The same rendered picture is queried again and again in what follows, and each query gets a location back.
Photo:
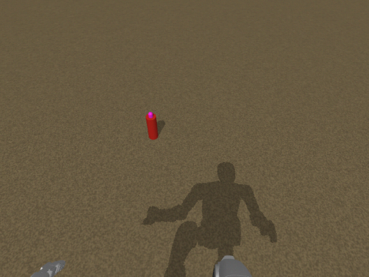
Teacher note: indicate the left robot hand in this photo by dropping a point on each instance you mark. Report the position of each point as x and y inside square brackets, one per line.
[50, 269]

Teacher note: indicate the bottle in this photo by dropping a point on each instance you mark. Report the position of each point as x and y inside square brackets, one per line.
[152, 125]

